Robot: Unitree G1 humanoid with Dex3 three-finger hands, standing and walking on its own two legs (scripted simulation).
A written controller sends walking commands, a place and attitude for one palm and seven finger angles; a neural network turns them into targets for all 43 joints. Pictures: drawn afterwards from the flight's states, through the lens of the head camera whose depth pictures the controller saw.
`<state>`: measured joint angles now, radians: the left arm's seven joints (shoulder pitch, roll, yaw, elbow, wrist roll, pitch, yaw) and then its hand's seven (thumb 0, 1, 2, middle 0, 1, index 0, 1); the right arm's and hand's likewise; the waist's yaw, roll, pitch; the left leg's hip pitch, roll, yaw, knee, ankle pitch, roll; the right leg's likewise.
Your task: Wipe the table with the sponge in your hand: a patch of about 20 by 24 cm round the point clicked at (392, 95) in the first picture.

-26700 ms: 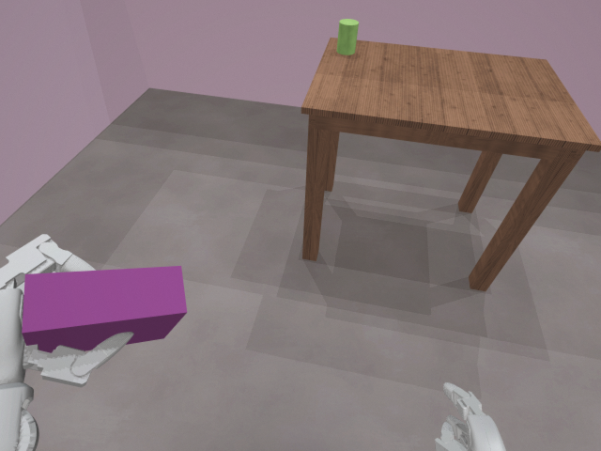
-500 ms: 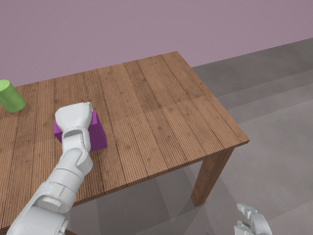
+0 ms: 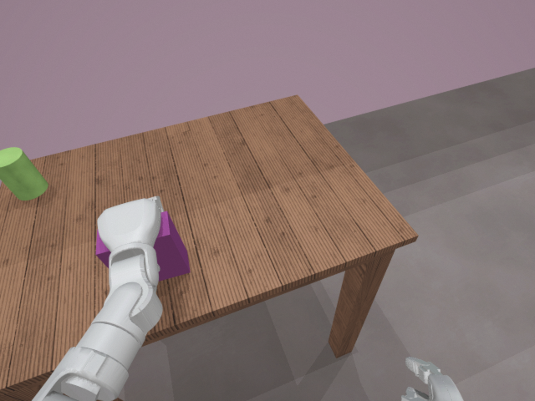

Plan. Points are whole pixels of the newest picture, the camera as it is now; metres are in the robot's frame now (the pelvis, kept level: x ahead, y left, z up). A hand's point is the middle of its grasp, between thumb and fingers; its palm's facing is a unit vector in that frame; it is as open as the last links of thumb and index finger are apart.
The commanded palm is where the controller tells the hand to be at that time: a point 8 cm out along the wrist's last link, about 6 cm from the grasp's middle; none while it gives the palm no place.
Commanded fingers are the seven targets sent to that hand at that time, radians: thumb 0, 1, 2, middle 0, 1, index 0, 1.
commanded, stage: wipe back along the third lane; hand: left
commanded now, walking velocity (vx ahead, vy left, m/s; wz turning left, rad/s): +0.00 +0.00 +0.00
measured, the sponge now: (151, 258) +0.34 +0.24 +0.00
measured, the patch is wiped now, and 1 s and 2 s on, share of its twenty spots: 1.00 1.00 1.00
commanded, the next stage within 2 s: slide back across to the middle lane in 0.42 s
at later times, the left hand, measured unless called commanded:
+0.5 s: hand (145, 269) +0.29 +0.22 +0.05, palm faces +0.03 -0.04 -1.00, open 9.0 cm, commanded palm +0.25 +0.20 +0.07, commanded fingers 0.00 0.10 1.30 -1.20 -1.60 -1.20 -1.60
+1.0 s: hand (127, 277) +0.27 +0.24 +0.05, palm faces +0.02 -0.09 -1.00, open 9.1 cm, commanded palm +0.23 +0.25 +0.09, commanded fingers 0.00 0.10 1.30 -1.20 -1.60 -1.20 -1.60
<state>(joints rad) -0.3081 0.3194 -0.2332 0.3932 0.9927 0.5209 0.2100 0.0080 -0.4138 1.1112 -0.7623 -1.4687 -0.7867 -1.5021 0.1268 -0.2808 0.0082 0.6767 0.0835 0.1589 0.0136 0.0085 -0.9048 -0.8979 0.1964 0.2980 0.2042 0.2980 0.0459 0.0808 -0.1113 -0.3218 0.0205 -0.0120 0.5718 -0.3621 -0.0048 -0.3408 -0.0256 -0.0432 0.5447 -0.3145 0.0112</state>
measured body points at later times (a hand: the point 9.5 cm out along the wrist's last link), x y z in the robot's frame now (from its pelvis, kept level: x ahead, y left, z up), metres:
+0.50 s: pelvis -0.01 -0.01 +0.00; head -0.02 -0.04 +0.45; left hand +0.29 +0.22 +0.10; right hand +0.21 -0.23 -0.09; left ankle -0.05 +0.12 -0.73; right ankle -0.03 -0.13 -0.73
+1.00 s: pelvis -0.01 -0.02 +0.00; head -0.01 -0.05 +0.45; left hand +0.27 +0.24 +0.11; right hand +0.19 -0.26 -0.10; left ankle -0.05 +0.12 -0.73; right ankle -0.03 -0.13 -0.73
